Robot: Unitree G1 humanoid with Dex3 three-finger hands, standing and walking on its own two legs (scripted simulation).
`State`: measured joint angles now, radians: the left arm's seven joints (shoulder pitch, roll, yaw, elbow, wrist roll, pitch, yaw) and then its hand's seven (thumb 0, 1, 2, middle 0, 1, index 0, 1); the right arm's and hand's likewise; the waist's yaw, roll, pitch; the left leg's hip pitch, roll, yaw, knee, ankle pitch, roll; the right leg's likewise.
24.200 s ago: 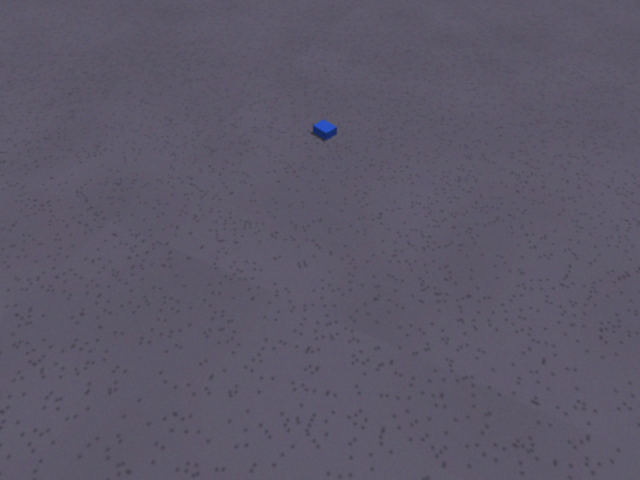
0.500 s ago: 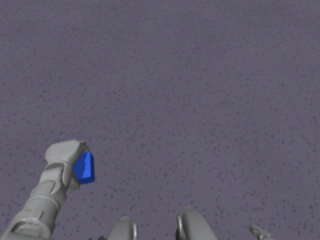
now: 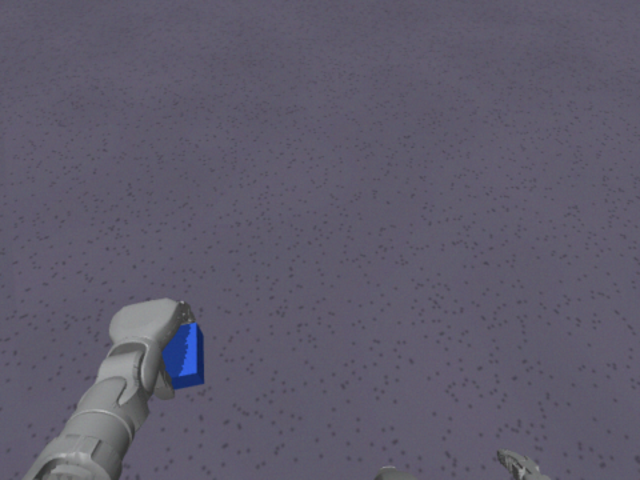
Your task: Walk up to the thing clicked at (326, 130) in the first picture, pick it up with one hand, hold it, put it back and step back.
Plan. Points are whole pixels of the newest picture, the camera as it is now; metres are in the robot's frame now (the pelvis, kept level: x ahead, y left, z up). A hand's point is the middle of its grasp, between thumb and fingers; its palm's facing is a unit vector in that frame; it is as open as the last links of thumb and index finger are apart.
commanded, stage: hold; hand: left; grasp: from above
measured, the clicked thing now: (166, 359) +0.32 +0.23 -0.11
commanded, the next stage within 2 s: crouch in 1.82 s
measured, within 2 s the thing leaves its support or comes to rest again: neither
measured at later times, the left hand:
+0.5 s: hand (152, 334) +0.33 +0.22 -0.04, palm faces -0.45 -0.07 -0.89, open 10.6 cm
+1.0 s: hand (152, 345) +0.30 +0.21 -0.02, palm faces -0.44 -0.07 -0.89, open 10.6 cm
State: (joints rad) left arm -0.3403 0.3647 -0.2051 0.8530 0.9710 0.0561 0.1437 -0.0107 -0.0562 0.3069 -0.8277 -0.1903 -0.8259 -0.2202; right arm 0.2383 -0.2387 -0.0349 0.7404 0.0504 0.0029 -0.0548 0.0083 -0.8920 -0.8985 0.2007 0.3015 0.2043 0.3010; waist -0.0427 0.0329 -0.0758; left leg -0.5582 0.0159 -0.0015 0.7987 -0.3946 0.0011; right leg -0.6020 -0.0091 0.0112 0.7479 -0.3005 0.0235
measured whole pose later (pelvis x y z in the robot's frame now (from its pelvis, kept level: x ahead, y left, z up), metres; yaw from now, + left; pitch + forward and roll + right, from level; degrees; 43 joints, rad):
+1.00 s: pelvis +0.01 +0.00 +0.03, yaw -1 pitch +2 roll +0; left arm -0.26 0.38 -0.22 0.68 0.98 0.05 0.00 -0.01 -0.08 0.43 -0.79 -0.26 -0.78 -0.30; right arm 0.21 -0.26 -0.04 0.68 0.06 0.06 -0.04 0.01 -0.90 -0.90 0.20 0.30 0.20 0.30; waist 0.00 0.04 -0.02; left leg -0.27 0.01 0.02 0.53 -0.29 0.00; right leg -0.34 -0.01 0.03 0.52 -0.21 0.02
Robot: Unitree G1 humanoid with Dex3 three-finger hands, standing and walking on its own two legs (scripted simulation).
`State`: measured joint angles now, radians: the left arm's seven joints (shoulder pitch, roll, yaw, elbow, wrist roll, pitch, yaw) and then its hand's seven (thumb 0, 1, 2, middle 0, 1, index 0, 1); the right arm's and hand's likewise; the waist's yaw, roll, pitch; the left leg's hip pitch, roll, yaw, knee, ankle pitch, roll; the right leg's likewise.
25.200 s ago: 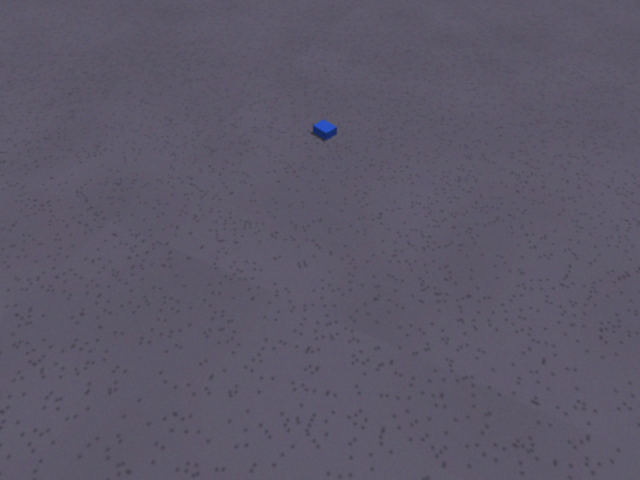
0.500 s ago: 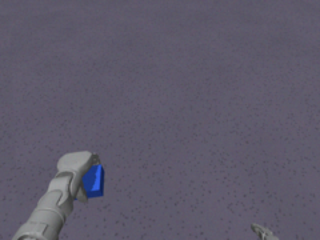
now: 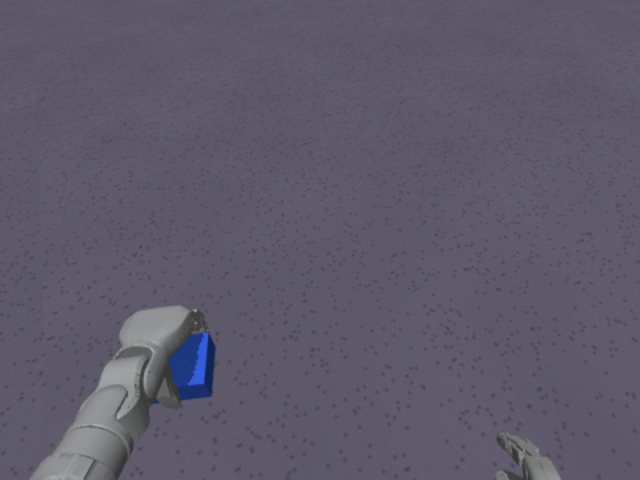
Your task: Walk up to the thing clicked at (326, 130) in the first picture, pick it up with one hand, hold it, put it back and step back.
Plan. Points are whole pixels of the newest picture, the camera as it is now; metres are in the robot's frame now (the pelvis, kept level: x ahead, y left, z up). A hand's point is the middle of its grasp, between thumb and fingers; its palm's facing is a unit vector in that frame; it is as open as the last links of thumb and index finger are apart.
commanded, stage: hold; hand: left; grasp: from above
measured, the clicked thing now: (176, 367) +0.30 +0.22 -0.08
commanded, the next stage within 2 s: crouch in 0.82 s
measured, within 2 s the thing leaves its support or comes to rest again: neither
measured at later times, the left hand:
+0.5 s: hand (165, 364) +0.29 +0.22 -0.03, palm faces -0.45 -0.08 -0.89, open 10.6 cm
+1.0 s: hand (167, 358) +0.30 +0.22 -0.04, palm faces -0.45 -0.08 -0.89, open 10.6 cm
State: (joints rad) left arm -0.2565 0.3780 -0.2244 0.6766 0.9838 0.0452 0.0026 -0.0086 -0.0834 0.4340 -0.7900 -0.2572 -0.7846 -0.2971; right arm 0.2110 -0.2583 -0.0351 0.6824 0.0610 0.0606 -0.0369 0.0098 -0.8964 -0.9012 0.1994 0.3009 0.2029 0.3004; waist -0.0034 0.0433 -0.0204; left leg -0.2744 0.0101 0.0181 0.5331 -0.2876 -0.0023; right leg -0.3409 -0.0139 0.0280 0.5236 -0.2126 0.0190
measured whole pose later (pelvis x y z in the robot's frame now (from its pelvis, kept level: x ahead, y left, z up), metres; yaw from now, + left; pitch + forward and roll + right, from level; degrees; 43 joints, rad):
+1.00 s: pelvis +0.01 +0.00 +0.00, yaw +0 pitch +1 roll +0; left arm -0.24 0.38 -0.22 0.64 0.99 0.04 -0.02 -0.01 -0.08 0.43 -0.77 -0.34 -0.76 -0.38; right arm 0.20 -0.25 -0.03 0.68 0.07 0.07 -0.05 0.01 -0.90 -0.90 0.20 0.30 0.20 0.30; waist 0.01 0.04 0.00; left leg -0.21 0.01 0.02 0.47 -0.27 0.00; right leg -0.28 -0.01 0.03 0.47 -0.20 0.02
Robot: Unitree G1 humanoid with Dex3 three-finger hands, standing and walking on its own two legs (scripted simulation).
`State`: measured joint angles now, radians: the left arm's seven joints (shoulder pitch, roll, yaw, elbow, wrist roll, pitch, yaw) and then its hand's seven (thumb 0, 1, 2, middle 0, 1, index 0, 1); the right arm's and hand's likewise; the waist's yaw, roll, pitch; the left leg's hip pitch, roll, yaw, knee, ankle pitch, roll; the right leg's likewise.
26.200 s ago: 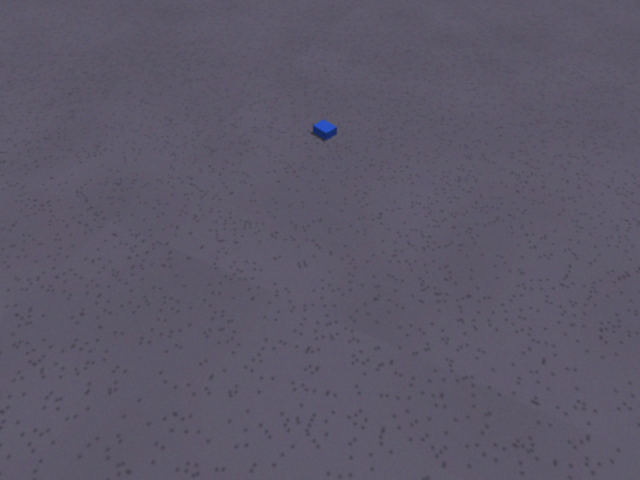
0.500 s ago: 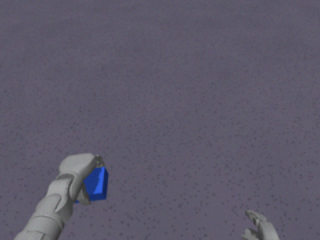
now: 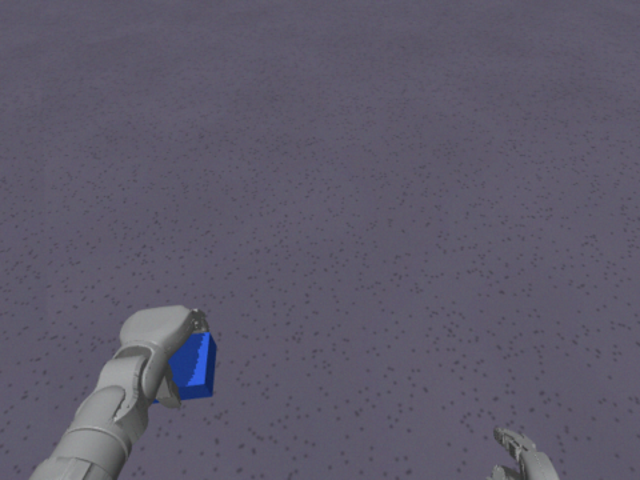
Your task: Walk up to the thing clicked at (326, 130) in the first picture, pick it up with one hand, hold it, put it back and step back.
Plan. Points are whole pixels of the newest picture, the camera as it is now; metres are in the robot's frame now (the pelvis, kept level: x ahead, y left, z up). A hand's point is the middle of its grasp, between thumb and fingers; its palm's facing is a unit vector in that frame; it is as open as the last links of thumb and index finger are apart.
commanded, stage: crouch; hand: left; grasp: from above
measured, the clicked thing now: (176, 367) +0.30 +0.23 -0.08
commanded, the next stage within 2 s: lower in 1.84 s
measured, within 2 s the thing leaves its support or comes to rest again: neither
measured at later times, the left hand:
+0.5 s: hand (194, 384) +0.32 +0.24 -0.20, palm faces -0.43 +0.01 -0.90, open 10.6 cm
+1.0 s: hand (220, 406) +0.36 +0.25 -0.44, palm faces -0.45 -0.03 -0.89, open 10.6 cm
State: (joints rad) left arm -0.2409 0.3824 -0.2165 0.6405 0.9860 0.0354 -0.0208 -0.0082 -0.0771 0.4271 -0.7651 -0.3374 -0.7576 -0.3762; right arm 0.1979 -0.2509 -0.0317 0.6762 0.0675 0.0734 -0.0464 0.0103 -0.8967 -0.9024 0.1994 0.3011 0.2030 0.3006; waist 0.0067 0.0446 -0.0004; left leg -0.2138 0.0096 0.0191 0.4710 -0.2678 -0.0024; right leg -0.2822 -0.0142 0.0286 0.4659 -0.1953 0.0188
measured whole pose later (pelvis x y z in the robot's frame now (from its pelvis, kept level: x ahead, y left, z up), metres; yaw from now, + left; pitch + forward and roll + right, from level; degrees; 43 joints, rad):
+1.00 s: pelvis -0.07 +0.01 -0.29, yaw +1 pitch +37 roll -4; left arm -0.82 0.53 0.01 1.30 1.20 -0.12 0.37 0.00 -0.04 0.40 -0.71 -0.42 -0.70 -0.44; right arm 0.19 -0.24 -0.02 0.74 -0.07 -0.07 0.04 0.01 -0.89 -0.90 0.20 0.30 0.21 0.30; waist -0.19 0.04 -0.18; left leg -1.88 -0.03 -0.06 1.92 -0.69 0.00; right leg -1.90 -0.04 -0.02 1.83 -0.57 0.04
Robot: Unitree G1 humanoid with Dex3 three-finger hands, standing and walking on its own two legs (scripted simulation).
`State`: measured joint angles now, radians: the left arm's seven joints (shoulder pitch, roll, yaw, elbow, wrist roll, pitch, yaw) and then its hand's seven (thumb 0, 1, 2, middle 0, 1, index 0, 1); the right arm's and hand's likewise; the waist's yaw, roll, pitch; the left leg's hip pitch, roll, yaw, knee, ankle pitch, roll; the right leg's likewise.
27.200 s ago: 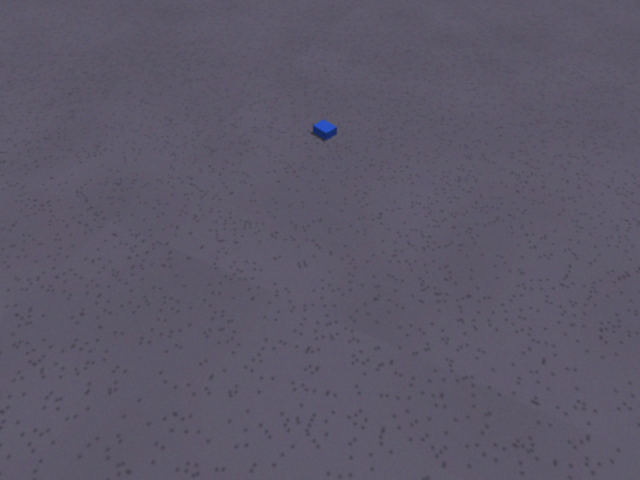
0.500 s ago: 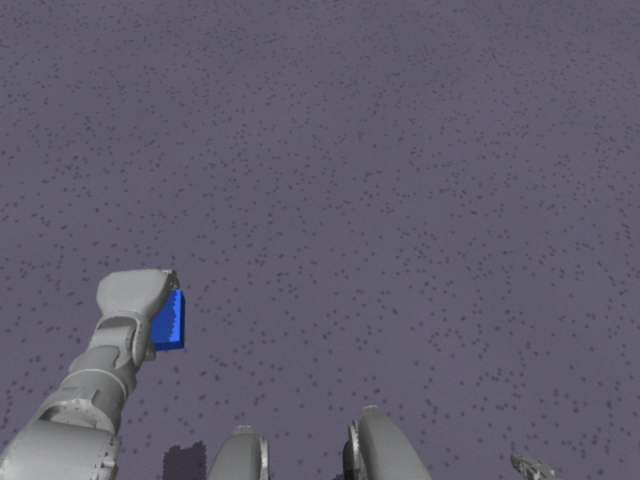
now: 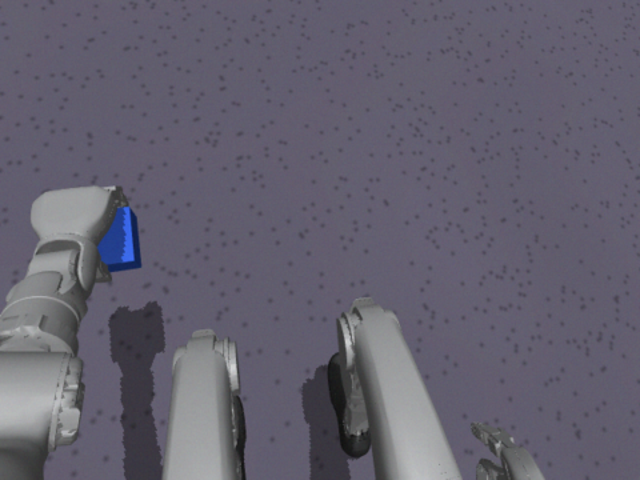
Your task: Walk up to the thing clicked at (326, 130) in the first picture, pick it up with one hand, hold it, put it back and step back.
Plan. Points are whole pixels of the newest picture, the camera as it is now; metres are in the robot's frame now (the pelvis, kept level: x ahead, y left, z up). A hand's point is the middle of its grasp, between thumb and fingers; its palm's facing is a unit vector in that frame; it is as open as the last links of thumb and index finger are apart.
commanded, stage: crouch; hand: left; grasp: from above
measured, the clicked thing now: (97, 242) +0.45 +0.24 -0.19
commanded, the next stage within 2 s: lower in 0.84 s
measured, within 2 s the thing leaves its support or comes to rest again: neither
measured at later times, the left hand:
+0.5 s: hand (110, 246) +0.46 +0.25 -0.26, palm faces -0.47 -0.04 -0.88, open 10.6 cm
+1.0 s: hand (118, 246) +0.47 +0.25 -0.31, palm faces -0.47 -0.03 -0.88, open 10.6 cm
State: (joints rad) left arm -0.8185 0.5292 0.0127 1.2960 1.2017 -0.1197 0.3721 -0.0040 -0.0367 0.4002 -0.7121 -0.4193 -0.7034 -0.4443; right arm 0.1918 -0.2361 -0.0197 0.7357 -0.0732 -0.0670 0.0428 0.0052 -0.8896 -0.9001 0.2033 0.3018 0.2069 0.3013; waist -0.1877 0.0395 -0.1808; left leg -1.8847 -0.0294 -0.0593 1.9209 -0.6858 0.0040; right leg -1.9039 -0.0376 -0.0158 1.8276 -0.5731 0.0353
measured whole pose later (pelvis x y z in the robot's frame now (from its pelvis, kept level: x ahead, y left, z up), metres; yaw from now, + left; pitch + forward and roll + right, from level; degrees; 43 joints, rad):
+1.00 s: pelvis -0.01 +0.00 -0.13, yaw -3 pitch +37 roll -7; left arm -1.04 0.76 0.11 1.54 1.30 -0.20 0.42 0.00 -0.07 0.44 -0.73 -0.43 -0.72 -0.44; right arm 0.20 -0.29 0.06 0.73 -0.14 -0.08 0.15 0.00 -0.90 -0.90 0.20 0.30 0.20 0.30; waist -0.29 0.01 -0.03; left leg -2.25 -0.05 -0.10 2.34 -0.73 0.00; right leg -2.26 -0.04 -0.04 2.20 -0.59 0.04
